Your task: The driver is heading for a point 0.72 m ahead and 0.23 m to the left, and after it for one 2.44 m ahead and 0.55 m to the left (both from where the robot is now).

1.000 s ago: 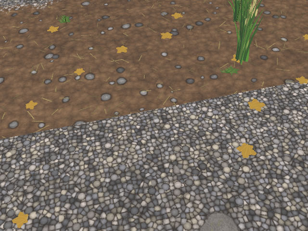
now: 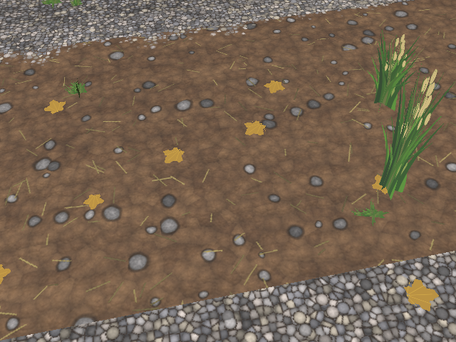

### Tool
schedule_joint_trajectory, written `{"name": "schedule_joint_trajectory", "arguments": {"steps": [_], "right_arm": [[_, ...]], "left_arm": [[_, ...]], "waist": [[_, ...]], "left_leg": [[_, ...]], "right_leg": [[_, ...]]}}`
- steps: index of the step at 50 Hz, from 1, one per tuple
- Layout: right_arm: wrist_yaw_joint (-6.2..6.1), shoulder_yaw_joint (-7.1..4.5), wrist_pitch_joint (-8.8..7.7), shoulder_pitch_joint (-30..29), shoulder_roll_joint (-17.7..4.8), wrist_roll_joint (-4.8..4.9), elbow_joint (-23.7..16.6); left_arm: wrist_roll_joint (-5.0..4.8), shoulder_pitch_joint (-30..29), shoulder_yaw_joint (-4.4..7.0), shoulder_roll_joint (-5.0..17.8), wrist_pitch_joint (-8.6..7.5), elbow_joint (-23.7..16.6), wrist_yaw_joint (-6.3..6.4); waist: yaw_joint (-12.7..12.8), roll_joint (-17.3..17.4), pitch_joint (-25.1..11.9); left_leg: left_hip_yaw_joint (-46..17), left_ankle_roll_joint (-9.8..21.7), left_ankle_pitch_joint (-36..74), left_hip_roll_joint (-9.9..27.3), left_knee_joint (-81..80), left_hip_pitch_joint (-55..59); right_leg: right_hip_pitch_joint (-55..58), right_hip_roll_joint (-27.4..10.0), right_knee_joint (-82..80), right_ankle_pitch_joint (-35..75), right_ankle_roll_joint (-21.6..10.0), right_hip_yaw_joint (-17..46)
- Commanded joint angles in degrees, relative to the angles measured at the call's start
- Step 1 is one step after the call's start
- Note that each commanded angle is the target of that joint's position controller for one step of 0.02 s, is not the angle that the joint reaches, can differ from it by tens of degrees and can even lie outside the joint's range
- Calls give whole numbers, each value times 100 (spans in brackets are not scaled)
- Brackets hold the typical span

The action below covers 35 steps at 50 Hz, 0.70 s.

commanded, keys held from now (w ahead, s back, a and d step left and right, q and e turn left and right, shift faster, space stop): w+q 0.74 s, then w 0.26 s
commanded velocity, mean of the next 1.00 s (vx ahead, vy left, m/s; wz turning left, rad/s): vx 0.50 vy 0.00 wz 0.47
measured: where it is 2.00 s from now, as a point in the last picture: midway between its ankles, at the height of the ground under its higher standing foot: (155, 213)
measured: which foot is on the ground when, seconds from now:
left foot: up 0.00-0.32, down 0.34-0.92, up 0.94-1.00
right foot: down 0.00-0.36, up 0.38-0.88, down 0.90-1.00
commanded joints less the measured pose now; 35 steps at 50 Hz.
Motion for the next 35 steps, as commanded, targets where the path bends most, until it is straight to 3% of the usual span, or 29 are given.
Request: {"name": "schedule_joint_trajectory", "arguments": {"steps": [1, 6, 11, 14, 16, 17, 18, 19, 20, 21, 22, 24, 25, 28, 32, 35], "right_arm": [[83, -28, 142, 253, -77, -18, -205], [154, 44, 111, -903, -45, 41, -663], [185, 101, 94, -1660, -62, 3, -1017], [150, 13, 99, -1250, -238, -27, -966], [122, -121, 72, -296, -476, -53, -698], [82, -244, 36, 475, -713, -116, -476], [7, -425, 35, 879, -1311, -164, -459], [27, -485, 103, 684, -1622, -43, -576], [-6, -443, 151, 527, -1461, 65, -541], [-37, -374, 141, 232, -1194, 98, -557], [-46, -309, 111, -27, -951, 92, -594], [-86, -223, 2, -215, -760, 163, -649], [-83, -219, -65, -118, -791, 184, -638], [-78, -264, -124, 261, -1034, 183, -601], [-75, -260, -79, 843, -1055, 170, -596], [-104, -258, -60, 1123, -1087, 147, -620]], "left_arm": [[-10, 358, 45, 454, -155, -143, 28], [-12, 693, -6, 438, -159, -125, 69], [1, 1170, 8, 601, -91, 12, 177], [30, 1044, 61, 808, -10, -15, 254], [57, 899, 120, 973, 90, -116, 244], [30, 765, 139, 1021, 118, -227, 200], [-47, 808, 68, 649, 103, -516, 129], [-82, 606, 78, 580, 51, -925, 30], [-8, -71, 102, 769, -11, -1066, -3], [-62, -179, 77, 740, -84, -1149, -26], [-41, -68, 86, 714, -84, -1070, -10], [155, 139, 71, 619, 139, -1051, -22], [191, 118, 73, 596, 240, -1097, -46], [186, -379, 60, 575, 378, -1352, -95], [153, -1353, 48, 666, 414, -1745, -115], [134, -1879, -1, 670, 391, -1972, -145]], "waist": [[-128, -479, 174], [77, -516, 339], [274, -543, 388], [-16, -764, 47], [-421, -823, -500], [-820, -583, -880], [-829, 314, -1432], [-528, 905, -1726], [-551, 46, -1015], [-353, -142, -476], [-62, -495, -163], [231, -352, -166], [260, -286, -209], [165, -100, -149], [-207, 108, -50], [-393, 176, -48]], "left_leg": [[-24, -70, 539, 240, -115, -627], [355, -132, 1474, 169, -1628, -861], [894, 104, 1303, -66, -2795, -689], [1149, 452, 506, -496, -2952, 2], [1150, 751, 75, -838, -3255, 1070], [779, 971, 177, -756, -3777, 2243], [-1266, 1507, -142, 732, -3916, 3769], [-4193, 2263, 193, 1762, -4801, 4604], [-3389, 2004, 182, 1560, -4999, 4164], [-2738, 1755, 547, 1418, -5133, 3420], [-2225, 1472, 1193, 1116, -5233, 2786], [-1534, 1242, 2021, 647, -5302, 2134], [-1422, 1234, 2367, 535, -5297, 2060], [-1231, 1098, 2698, 302, -5352, 1986], [-1437, 837, 2698, 247, -5329, 2477], [-1588, 809, 2797, 259, -5185, 2926]], "right_leg": [[27, -1631, -1197, 1295, -293, 947], [313, -1443, -1162, 2190, -70, 196], [1243, -1715, -822, 3230, -52, -189], [1684, -1854, 174, 5410, -11, -462], [1569, -1891, 1780, 5670, -48, -529], [834, -1790, 3150, 4624, 75, -604], [-955, -1287, 5171, 1291, 292, -634], [-2831, -77, 6649, -2127, 489, 343], [-3498, -557, 6523, -1514, 419, 1055], [-3426, -763, 6050, -986, 413, 1023], [-3080, -936, 5514, -778, 442, 1019], [-2432, -1072, 4947, -704, 619, 1036], [-2365, -1058, 4805, -708, 698, 985], [-2654, -1045, 4208, -222, 875, 837], [-3261, -949, 3301, 499, 940, 829], [-3434, -799, 2712, 781, 905, 865]]}}
Keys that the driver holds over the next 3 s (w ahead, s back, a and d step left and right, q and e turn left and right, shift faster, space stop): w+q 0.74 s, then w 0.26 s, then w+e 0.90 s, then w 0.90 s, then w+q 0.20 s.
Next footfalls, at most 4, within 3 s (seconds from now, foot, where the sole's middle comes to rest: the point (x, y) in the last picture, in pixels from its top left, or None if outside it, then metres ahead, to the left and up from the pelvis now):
0.34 left None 0.32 0.11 -0.78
0.90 right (212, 278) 0.69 0.09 -0.78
1.40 left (127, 247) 0.81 0.38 -0.78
1.92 right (182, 175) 1.11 0.21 -0.78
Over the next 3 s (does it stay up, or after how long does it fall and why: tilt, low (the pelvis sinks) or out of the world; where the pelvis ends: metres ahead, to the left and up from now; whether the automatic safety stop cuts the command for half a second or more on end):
stays up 1.54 0.27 -0.01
